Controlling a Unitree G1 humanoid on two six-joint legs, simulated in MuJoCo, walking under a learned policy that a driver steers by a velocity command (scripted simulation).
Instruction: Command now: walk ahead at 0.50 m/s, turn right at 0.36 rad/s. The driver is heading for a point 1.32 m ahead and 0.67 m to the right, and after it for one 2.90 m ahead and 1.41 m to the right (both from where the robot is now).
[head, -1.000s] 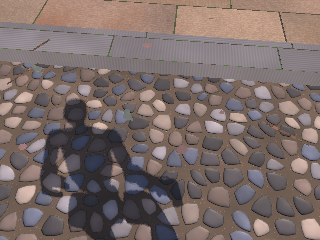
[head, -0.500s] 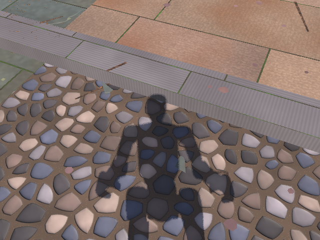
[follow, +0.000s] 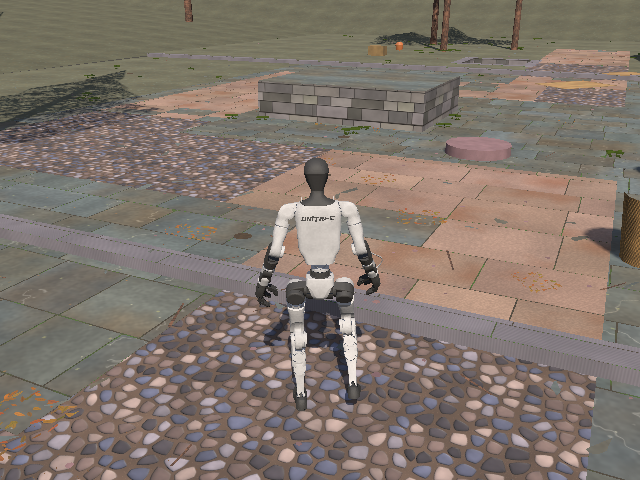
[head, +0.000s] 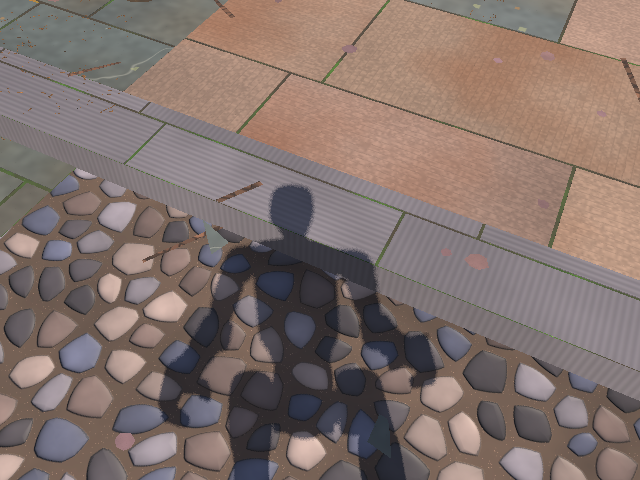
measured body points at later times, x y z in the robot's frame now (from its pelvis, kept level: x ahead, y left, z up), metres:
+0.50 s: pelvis +0.27 -0.08 -0.01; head +0.31 -0.11 +0.44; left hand +0.43 +0.17 -0.12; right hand +0.30 -0.37 -0.13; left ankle +0.24 +0.09 -0.65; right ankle +0.30 -0.16 -0.74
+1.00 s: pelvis +0.52 -0.11 +0.00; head +0.57 -0.11 +0.45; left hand +0.75 +0.08 -0.14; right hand +0.49 -0.41 -0.09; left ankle +0.61 -0.05 -0.74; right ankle +0.41 -0.18 -0.66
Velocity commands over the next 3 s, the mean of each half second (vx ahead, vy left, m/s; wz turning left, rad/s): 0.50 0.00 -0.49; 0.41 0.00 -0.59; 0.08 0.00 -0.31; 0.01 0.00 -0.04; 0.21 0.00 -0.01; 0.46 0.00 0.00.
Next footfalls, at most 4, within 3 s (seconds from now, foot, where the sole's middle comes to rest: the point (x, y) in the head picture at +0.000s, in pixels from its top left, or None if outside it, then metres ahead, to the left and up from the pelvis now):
0.34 right None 0.34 -0.17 -0.78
0.82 left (353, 401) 0.65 -0.07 -0.78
1.28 right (451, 439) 0.56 -0.28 -0.78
1.60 left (352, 376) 0.70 -0.07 -0.78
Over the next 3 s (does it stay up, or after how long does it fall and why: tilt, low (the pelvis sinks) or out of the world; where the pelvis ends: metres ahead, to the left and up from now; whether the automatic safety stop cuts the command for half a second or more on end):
stays up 0.93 -0.34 0.06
